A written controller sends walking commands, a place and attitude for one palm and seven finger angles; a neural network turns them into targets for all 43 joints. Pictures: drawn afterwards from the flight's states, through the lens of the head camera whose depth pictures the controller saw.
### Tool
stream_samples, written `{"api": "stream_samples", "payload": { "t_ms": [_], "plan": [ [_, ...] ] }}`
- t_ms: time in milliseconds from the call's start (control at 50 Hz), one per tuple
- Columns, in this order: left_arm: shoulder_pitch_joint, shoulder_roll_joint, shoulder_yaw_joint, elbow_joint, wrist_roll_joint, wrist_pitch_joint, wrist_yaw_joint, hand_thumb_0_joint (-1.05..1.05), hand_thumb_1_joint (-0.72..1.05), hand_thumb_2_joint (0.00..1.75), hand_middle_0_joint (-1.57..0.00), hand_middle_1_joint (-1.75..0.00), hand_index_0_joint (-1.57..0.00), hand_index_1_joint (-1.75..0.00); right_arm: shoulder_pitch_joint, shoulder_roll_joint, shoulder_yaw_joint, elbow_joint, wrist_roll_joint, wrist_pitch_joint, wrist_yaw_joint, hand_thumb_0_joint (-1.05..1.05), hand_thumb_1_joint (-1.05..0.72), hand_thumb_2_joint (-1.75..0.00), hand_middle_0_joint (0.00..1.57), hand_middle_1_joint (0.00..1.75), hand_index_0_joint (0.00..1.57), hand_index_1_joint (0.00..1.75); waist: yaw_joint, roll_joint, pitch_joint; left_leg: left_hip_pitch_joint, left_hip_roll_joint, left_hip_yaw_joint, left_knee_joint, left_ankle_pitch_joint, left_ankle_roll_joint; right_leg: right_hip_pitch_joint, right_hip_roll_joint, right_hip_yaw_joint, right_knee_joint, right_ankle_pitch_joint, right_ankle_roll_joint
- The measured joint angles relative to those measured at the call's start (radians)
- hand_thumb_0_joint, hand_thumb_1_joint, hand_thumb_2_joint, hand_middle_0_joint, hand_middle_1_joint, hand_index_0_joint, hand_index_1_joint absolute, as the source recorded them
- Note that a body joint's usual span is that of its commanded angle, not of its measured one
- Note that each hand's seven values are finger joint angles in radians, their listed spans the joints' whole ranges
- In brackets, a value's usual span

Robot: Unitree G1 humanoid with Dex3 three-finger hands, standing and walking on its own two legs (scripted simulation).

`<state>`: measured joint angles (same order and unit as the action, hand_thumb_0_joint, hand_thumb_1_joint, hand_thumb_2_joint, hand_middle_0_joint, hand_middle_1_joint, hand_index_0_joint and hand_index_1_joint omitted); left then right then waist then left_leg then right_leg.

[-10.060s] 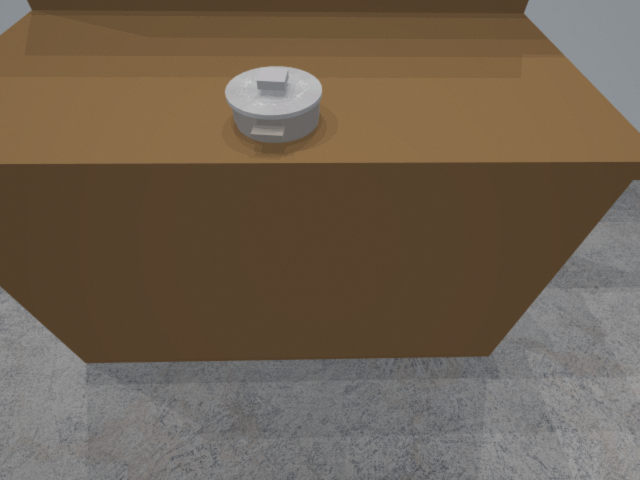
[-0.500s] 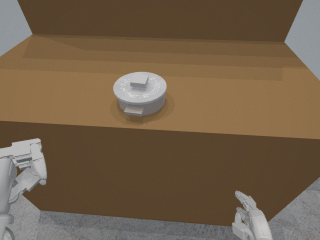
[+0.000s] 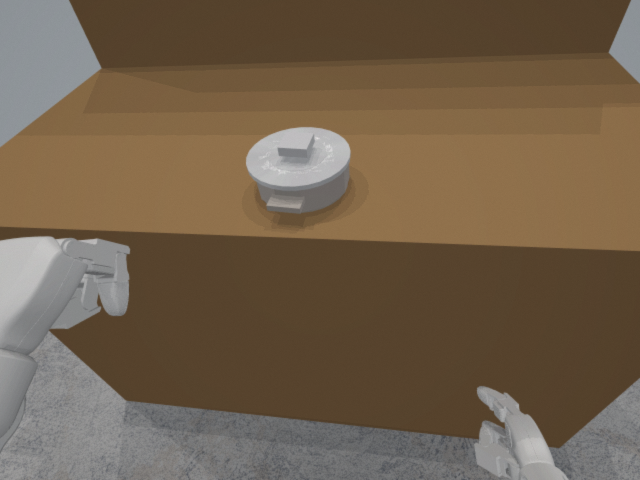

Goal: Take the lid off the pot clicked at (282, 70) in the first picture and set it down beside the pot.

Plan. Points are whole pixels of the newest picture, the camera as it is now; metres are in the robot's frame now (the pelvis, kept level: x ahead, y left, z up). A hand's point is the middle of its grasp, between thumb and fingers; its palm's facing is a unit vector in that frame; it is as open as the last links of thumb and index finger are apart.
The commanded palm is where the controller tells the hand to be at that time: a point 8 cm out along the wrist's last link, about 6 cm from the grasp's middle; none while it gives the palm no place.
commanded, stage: reach forward and open the fingers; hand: left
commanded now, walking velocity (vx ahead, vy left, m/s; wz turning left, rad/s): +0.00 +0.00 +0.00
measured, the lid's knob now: (296, 144) +0.55 +0.14 +0.15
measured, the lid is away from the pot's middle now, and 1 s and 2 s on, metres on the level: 0.00 0.00 0.00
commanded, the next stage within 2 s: move the open hand above the knob in 0.84 s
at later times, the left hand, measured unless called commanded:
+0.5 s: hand (111, 282) +0.23 +0.25 +0.19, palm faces -0.11 -0.05 -0.99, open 6.9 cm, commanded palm +0.21 +0.25 +0.27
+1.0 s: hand (132, 229) +0.29 +0.25 +0.21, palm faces -0.08 -0.07 -0.99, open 9.9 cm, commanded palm +0.26 +0.24 +0.29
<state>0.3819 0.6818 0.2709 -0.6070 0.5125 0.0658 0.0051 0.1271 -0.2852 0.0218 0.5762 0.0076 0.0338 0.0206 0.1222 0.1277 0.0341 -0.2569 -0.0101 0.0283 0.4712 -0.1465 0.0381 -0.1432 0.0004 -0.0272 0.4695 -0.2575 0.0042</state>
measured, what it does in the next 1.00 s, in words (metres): stands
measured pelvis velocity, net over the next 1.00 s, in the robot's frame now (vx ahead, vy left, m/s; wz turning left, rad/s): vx -0.03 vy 0.00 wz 0.02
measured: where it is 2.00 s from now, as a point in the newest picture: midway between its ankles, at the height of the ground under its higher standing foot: outside the picture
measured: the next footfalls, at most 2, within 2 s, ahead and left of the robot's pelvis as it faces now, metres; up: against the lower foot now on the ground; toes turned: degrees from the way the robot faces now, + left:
none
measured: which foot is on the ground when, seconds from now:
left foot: down 0.00-1.00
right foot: down 0.00-1.00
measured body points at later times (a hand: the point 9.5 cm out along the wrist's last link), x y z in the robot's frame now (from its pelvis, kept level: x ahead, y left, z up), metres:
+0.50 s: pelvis -0.03 -0.01 +0.00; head -0.05 -0.05 +0.45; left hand +0.23 +0.25 +0.24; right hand +0.22 -0.21 -0.07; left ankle +0.07 +0.09 -0.74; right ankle +0.00 -0.12 -0.74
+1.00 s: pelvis -0.03 +0.00 +0.00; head -0.04 -0.04 +0.45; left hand +0.29 +0.25 +0.26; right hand +0.20 -0.20 -0.08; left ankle +0.07 +0.09 -0.74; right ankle +0.00 -0.12 -0.74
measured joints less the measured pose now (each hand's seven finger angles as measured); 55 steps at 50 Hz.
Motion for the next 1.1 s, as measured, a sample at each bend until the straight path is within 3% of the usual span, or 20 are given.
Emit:
{"api": "stream_samples", "payload": {
  "t_ms": [80, 180, 340, 480, 600, 720, 820, 980, 1100],
  "plan": [
    [-0.106, 0.031, -0.055, 0.108, 0.091, 0.056, -0.089, 0.00, 0.66, 1.09, -1.27, -1.19, -1.26, -1.19, -0.027, -0.007, 0.003, 0.021, 0.016, 0.021, -0.003, 0.01, -0.90, -0.90, 0.20, 0.30, 0.20, 0.30, 0.009, 0.021, -0.020, -0.006, -0.002, -0.014, 0.000, 0.008, -0.001, 0.001, 0.000, -0.014, -0.004, 0.004, -0.002],
    [-0.230, -0.001, -0.131, 0.195, 0.132, 0.091, -0.208, 0.00, 0.51, 1.19, -1.23, -1.02, -1.23, -1.02, -0.055, -0.004, 0.012, 0.033, 0.026, 0.003, -0.019, 0.01, -0.90, -0.90, 0.20, 0.30, 0.20, 0.30, 0.005, 0.029, -0.028, 0.013, -0.007, -0.026, -0.033, 0.033, -0.002, 0.020, -0.003, -0.026, -0.028, 0.020, -0.004],
    [-0.409, 0.074, -0.190, 0.324, 0.164, 0.061, -0.366, 0.00, 0.23, 1.35, -1.15, -0.74, -1.15, -0.74, -0.088, 0.003, 0.030, 0.025, 0.024, -0.001, -0.033, 0.01, -0.90, -0.90, 0.20, 0.30, 0.20, 0.30, -0.009, 0.017, -0.011, 0.033, 0.001, -0.030, -0.077, 0.071, -0.009, 0.033, 0.006, -0.029, -0.060, 0.052, -0.012],
    [-0.486, 0.044, -0.226, 0.377, 0.162, 0.068, -0.448, 0.00, -0.02, 1.50, -1.07, -0.49, -1.06, -0.49, -0.067, -0.010, 0.024, 0.020, 0.031, -0.001, -0.031, 0.01, -0.90, -0.90, 0.20, 0.30, 0.20, 0.30, -0.019, 0.022, -0.006, 0.033, 0.002, -0.030, -0.105, 0.098, -0.006, 0.030, 0.008, -0.028, -0.084, 0.078, -0.009],
    [-0.607, 0.071, -0.266, 0.473, 0.185, 0.039, -0.474, 0.00, -0.22, 1.62, -0.99, -0.29, -0.99, -0.28, -0.041, -0.006, 0.023, 0.038, 0.031, -0.004, -0.039, 0.01, -0.90, -0.90, 0.20, 0.30, 0.20, 0.30, -0.022, 0.004, 0.008, 0.032, 0.001, -0.029, -0.109, 0.106, -0.005, 0.025, 0.007, -0.027, -0.078, 0.082, -0.010],
    [-0.652, 0.028, -0.272, 0.501, 0.187, 0.059, -0.473, 0.00, -0.33, 1.70, -0.94, -0.16, -0.93, -0.15, -0.021, 0.000, 0.017, 0.041, 0.040, -0.006, -0.027, 0.01, -0.90, -0.90, 0.20, 0.30, 0.20, 0.30, -0.032, 0.002, 0.001, 0.033, -0.006, -0.021, -0.119, 0.111, 0.001, 0.016, 0.001, -0.015, -0.074, 0.082, -0.005],
    [-0.699, 0.029, -0.316, 0.524, 0.220, 0.056, -0.472, 0.00, -0.36, 1.70, -0.91, -0.11, -0.91, -0.11, -0.024, 0.005, 0.021, 0.045, 0.037, -0.008, -0.026, 0.01, -0.90, -0.90, 0.20, 0.30, 0.20, 0.30, -0.036, -0.002, 0.003, 0.028, -0.012, -0.016, -0.117, 0.111, 0.005, 0.002, -0.001, -0.001, -0.057, 0.074, -0.004],
    [-0.775, 0.008, -0.308, 0.590, 0.219, 0.102, -0.477, 0.00, -0.37, 1.67, -0.89, -0.09, -0.89, -0.09, -0.033, 0.012, 0.026, 0.041, 0.046, 0.000, -0.014, 0.01, -0.90, -0.90, 0.20, 0.30, 0.20, 0.30, -0.038, -0.001, -0.016, 0.011, -0.018, -0.017, -0.108, 0.102, 0.007, -0.014, -0.003, 0.005, -0.047, 0.066, 0.000],
    [-0.833, -0.016, -0.399, 0.597, 0.234, 0.120, -0.499, 0.00, -0.36, 1.65, -0.88, -0.09, -0.88, -0.09, -0.037, 0.009, 0.031, 0.040, 0.046, -0.015, -0.020, 0.01, -0.90, -0.90, 0.20, 0.30, 0.20, 0.30, -0.031, -0.009, -0.013, 0.007, -0.024, -0.027, -0.099, 0.093, 0.008, -0.013, -0.007, -0.003, -0.040, 0.052, -0.002]
  ]
}}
